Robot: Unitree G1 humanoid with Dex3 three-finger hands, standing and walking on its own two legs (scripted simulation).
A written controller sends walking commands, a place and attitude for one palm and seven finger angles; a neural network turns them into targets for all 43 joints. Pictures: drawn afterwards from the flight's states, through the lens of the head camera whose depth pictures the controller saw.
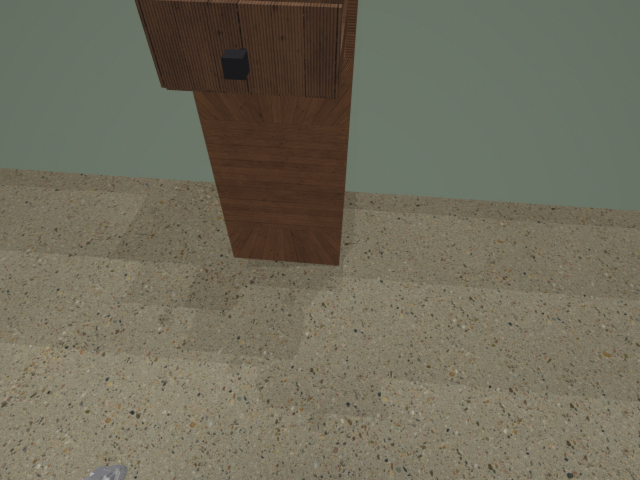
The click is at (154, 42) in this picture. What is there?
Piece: drawer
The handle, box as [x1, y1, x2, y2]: [221, 48, 249, 79]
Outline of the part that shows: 245,49 240,48 238,50 225,50 221,57 225,78 245,79 249,71 247,53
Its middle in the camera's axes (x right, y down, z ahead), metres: -0.16 -0.35 +0.75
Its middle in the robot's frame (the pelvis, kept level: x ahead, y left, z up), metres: +0.80 +0.20 +0.16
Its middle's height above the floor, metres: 0.93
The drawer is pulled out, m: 0.21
